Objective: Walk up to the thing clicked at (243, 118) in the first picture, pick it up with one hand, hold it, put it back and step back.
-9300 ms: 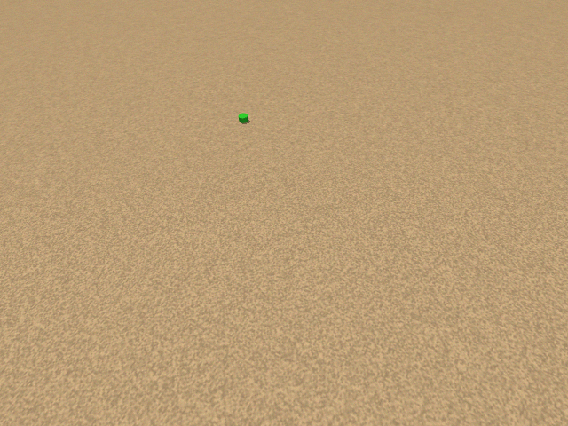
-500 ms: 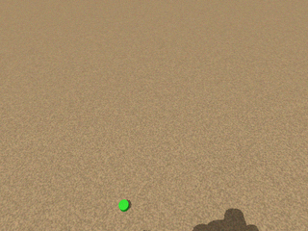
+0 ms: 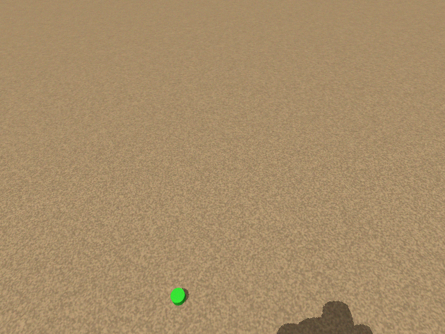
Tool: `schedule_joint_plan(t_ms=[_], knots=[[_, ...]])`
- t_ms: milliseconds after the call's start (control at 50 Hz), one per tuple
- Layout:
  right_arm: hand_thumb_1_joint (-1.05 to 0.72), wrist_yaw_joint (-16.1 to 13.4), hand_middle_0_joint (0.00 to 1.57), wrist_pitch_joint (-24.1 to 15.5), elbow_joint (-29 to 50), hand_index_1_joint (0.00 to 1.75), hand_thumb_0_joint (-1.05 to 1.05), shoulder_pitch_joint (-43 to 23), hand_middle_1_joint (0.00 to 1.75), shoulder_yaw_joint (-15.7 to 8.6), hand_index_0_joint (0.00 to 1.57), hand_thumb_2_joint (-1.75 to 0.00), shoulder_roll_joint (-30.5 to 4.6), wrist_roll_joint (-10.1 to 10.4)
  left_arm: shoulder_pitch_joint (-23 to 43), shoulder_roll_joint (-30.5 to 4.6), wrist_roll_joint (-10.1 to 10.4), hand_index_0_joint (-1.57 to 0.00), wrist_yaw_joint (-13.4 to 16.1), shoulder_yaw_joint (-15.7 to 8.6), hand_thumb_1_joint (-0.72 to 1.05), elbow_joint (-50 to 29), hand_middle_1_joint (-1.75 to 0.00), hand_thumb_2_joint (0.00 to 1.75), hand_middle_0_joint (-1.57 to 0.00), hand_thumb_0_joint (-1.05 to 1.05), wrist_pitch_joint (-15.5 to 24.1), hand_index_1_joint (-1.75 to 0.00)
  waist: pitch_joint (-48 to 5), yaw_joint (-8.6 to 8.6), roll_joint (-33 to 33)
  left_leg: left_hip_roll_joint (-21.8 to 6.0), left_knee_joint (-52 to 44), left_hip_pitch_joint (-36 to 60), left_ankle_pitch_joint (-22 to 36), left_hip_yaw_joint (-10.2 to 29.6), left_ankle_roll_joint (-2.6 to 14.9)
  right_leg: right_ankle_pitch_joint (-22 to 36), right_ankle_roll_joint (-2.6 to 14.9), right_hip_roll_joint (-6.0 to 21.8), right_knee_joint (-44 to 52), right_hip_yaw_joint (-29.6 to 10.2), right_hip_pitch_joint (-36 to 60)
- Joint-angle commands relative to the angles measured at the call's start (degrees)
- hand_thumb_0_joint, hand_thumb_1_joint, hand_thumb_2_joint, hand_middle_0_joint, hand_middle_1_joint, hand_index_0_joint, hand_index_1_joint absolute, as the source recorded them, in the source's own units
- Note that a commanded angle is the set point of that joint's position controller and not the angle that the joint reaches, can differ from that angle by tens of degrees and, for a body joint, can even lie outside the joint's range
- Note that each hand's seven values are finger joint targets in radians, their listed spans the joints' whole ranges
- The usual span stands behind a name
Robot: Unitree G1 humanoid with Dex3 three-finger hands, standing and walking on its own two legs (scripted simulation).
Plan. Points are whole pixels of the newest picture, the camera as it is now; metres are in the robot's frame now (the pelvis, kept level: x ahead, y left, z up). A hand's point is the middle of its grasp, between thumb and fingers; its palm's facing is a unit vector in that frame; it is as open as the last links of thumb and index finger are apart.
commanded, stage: stand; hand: left
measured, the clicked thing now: (178, 296) +0.43 +0.27 -0.76
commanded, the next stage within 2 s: none
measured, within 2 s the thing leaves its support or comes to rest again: neither
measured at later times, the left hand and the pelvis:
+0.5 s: hand out of the picture +0.07 +0.26 -0.16, palm faces -0.02 -0.94 -0.34, open 7.4 cm; pelvis +0.00 +0.00 +0.00, yaw +0 degrees
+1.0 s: hand out of the picture +0.07 +0.26 -0.16, palm faces -0.02 -0.94 -0.34, open 7.4 cm; pelvis +0.01 +0.00 +0.00, yaw +0 degrees
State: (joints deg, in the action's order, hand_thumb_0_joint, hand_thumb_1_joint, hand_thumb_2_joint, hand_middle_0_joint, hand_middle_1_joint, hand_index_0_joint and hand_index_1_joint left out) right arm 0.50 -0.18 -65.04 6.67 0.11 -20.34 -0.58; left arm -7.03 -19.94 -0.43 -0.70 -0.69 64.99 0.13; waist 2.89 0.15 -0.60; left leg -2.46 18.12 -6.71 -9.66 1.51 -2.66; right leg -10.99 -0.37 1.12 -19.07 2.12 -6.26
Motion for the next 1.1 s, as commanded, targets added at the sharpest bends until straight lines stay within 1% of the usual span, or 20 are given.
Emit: schedule_joint_plan(t_ms=[0,40,80,140,180,260,320,360,440,500,520,600,740,780,800,840,960,980,1040,1080], knots=[[-0.90,-0.9,0.20,-1.2,3.4,0.30,0.00,-1.5,0.30,-2.0,0.20,-0.90,-12.1,0.0,2.3,-12.8,-0.1,-0.20,1.0,-2.2,0.90,-3.4,-0.30,0.90,-0.20,0.00,1.6,-0.30,-4.2,-0.17,0.8,-5.2,-2.1,-0.2,7.1,3.3,3.08,8.2,1.27,6.8,3.5,-5.4,1.7],[-0.90,-0.9,0.20,-1.3,3.7,0.30,0.00,-2.3,0.30,-2.0,0.20,-0.90,-12.2,0.0,1.9,-12.7,-0.2,-0.20,1.1,-2.1,0.90,-3.4,-0.30,0.90,-0.20,0.00,1.6,-0.30,-4.9,-0.46,0.3,-5.4,-1.7,0.6,9.2,3.4,3.03,9.8,1.15,6.8,2.9,-5.1,1.9],[-0.90,-1.0,0.20,-1.3,3.6,0.30,0.00,-2.1,0.30,-2.0,0.20,-0.90,-12.0,0.0,2.0,-13.0,-0.1,-0.20,1.1,-2.2,0.90,-3.3,-0.30,0.90,-0.20,0.00,1.5,-0.30,-4.2,-0.34,0.7,-5.2,-2.1,0.6,7.1,3.3,2.88,7.3,1.31,6.6,3.3,-5.1,0.8],[-0.90,-0.9,0.20,-1.2,3.5,0.30,0.00,-1.7,0.30,-2.1,0.20,-0.90,-12.2,0.0,2.2,-12.5,-0.1,-0.20,1.1,-2.0,0.90,-3.4,-0.30,0.90,-0.20,0.00,1.4,-0.30,-3.7,-0.28,0.5,-5.0,-2.2,-0.5,5.5,3.4,3.00,5.8,1.32,6.6,3.7,-5.1,1.1],[-0.90,-0.8,0.20,-1.2,3.5,0.30,0.00,-1.7,0.30,-2.1,0.20,-0.90,-12.2,0.0,1.8,-12.7,-0.1,-0.20,1.0,-2.0,0.90,-3.3,-0.30,0.90,-0.20,0.00,1.6,-0.30,-3.9,-0.28,0.7,-5.1,-2.1,-0.2,6.6,3.5,3.02,6.9,1.25,6.7,3.6,-5.1,1.3],[-0.90,-0.9,0.20,-1.2,3.6,0.30,0.00,-1.9,0.30,-2.0,0.20,-0.90,-12.0,0.0,2.0,-12.7,-0.3,-0.20,1.0,-2.0,0.90,-3.4,-0.30,0.90,-0.20,0.00,1.4,-0.30,-3.6,-0.37,0.6,-5.0,-2.3,-0.4,5.3,3.5,3.05,6.0,1.21,6.7,3.6,-5.1,0.7],[-0.90,-0.9,0.20,-1.3,3.7,0.30,0.00,-1.8,0.30,-2.0,0.20,-0.90,-12.1,0.0,2.2,-12.9,-0.1,-0.20,1.0,-2.0,0.90,-3.4,-0.30,0.90,-0.20,0.00,1.5,-0.30,-4.1,-0.36,0.8,-5.1,-2.2,0.0,7.2,3.7,3.03,6.8,1.24,6.6,3.3,-4.9,1.4],[-0.90,-0.8,0.20,-1.2,3.7,0.30,0.00,-2.0,0.30,-2.0,0.20,-0.90,-12.2,0.0,2.2,-12.7,-0.1,-0.20,1.0,-2.0,0.90,-3.4,-0.30,0.90,-0.20,0.00,1.5,-0.30,-3.5,-0.42,0.7,-5.0,-2.1,-0.4,6.3,3.6,2.98,6.0,1.15,6.6,3.7,-5.0,0.9],[-0.90,-1.0,0.20,-1.4,3.8,0.30,0.00,-1.5,0.30,-2.0,0.20,-0.90,-12.2,-0.1,2.3,-12.5,-0.2,-0.20,1.0,-2.0,0.90,-3.6,-0.30,0.90,-0.20,0.00,1.4,-0.30,-4.8,-0.22,-0.2,-5.0,-1.9,-0.4,8.9,3.2,3.00,9.3,1.31,6.9,2.8,-5.0,2.3],[-0.90,-1.0,0.20,-1.5,3.6,0.30,0.00,-2.0,0.30,-2.0,0.20,-0.90,-12.4,0.0,1.8,-12.3,-0.1,-0.20,1.0,-1.9,0.90,-3.5,-0.30,0.90,-0.20,0.00,1.4,-0.30,-4.7,-0.59,-0.3,-5.3,-1.7,0.2,10.3,3.4,3.08,10.3,1.20,6.9,2.6,-5.0,2.5],[-0.90,-1.0,0.20,-1.5,3.7,0.30,0.00,-1.9,0.30,-2.0,0.20,-0.90,-12.0,0.0,1.7,-12.6,0.0,-0.20,1.0,-2.0,0.90,-3.4,-0.30,0.90,-0.20,0.00,1.3,-0.30,-4.7,-0.52,0.4,-5.1,-2.0,0.5,9.6,3.4,2.84,9.2,1.30,6.8,2.6,-4.8,2.0],[-0.90,-1.0,0.20,-1.3,3.9,0.30,0.00,-2.3,0.30,-2.0,0.20,-0.90,-12.1,0.0,1.9,-12.6,-0.2,-0.20,1.1,-2.0,0.90,-3.4,-0.30,0.90,-0.20,0.00,1.3,-0.30,-4.3,-0.52,1.0,-5.1,-2.0,0.5,7.9,3.5,3.06,7.4,1.13,6.6,3.0,-4.6,1.5],[-0.90,-1.0,0.20,-1.4,3.8,0.30,0.00,-1.6,0.30,-2.0,0.20,-0.90,-12.3,0.0,2.0,-12.6,0.0,-0.20,1.1,-2.0,0.90,-3.6,-0.30,0.90,-0.20,0.00,1.4,-0.30,-4.5,-0.29,0.5,-5.3,-1.8,0.6,10.2,3.2,3.07,9.7,1.21,7.0,2.7,-4.9,2.1],[-0.90,-1.0,0.20,-1.4,4.0,0.30,0.00,-2.3,0.30,-2.0,0.20,-0.90,-12.3,0.0,1.4,-12.3,-0.1,-0.20,1.1,-1.9,0.90,-3.4,-0.30,0.90,-0.20,0.00,1.3,-0.30,-4.2,-0.69,0.0,-5.1,-1.9,0.3,9.0,3.2,3.02,8.8,1.10,6.8,2.9,-4.8,1.7],[-0.90,-1.0,0.20,-1.3,3.9,0.30,0.00,-2.2,0.30,-2.0,0.20,-0.90,-12.1,0.1,1.5,-12.5,-0.1,-0.20,1.1,-1.9,0.90,-3.3,-0.30,0.90,-0.20,0.00,1.4,-0.30,-3.9,-0.51,0.5,-5.1,-2.0,0.4,8.5,3.4,2.94,8.1,1.14,6.8,3.2,-4.8,1.4],[-0.90,-1.0,0.20,-1.3,4.1,0.30,0.00,-2.1,0.30,-2.1,0.20,-0.90,-12.1,0.1,1.8,-12.7,-0.2,-0.20,1.2,-2.0,0.90,-3.4,-0.30,0.90,-0.20,0.00,1.5,-0.30,-4.9,-0.35,1.2,-5.2,-1.4,1.2,10.0,3.4,3.09,10.0,1.21,6.9,2.8,-4.7,1.9],[-0.90,-1.0,0.20,-1.2,4.0,0.30,0.00,-1.7,0.30,-2.0,0.20,-0.90,-12.0,0.0,1.9,-12.8,-0.2,-0.20,1.2,-2.0,0.90,-3.5,-0.30,0.90,-0.20,0.00,1.5,-0.30,-3.9,-0.21,0.7,-4.9,-1.8,0.0,8.0,3.2,3.15,8.9,1.11,6.9,3.4,-4.9,1.6],[-0.90,-1.0,0.20,-1.2,4.1,0.30,0.00,-2.0,0.30,-2.1,0.20,-0.90,-12.2,0.0,1.6,-12.7,-0.3,-0.20,1.2,-2.1,0.90,-3.5,-0.30,0.90,-0.20,0.00,1.5,-0.30,-4.2,-0.43,0.6,-5.1,-1.6,0.7,8.4,3.3,3.24,9.0,1.20,6.9,3.2,-4.8,1.9],[-0.90,-1.0,0.20,-1.2,4.2,0.30,0.00,-1.5,0.30,-2.0,0.20,-0.90,-12.0,0.1,2.1,-12.8,-0.2,-0.20,1.2,-2.2,0.90,-3.6,-0.30,0.90,-0.20,0.00,1.6,-0.30,-5.0,-0.16,0.8,-5.2,-1.3,0.9,10.5,3.1,3.23,11.1,1.15,7.0,2.9,-4.9,2.6],[-0.90,-1.0,0.20,-1.3,4.2,0.30,0.00,-2.2,0.30,-2.0,0.20,-0.90,-12.1,0.1,1.6,-12.7,-0.1,-0.20,1.2,-2.1,0.90,-3.5,-0.30,0.90,-0.20,0.00,1.6,-0.30,-4.5,-0.52,0.6,-5.1,-1.5,1.6,9.6,3.3,3.07,9.5,1.18,6.8,3.3,-4.8,1.3]])
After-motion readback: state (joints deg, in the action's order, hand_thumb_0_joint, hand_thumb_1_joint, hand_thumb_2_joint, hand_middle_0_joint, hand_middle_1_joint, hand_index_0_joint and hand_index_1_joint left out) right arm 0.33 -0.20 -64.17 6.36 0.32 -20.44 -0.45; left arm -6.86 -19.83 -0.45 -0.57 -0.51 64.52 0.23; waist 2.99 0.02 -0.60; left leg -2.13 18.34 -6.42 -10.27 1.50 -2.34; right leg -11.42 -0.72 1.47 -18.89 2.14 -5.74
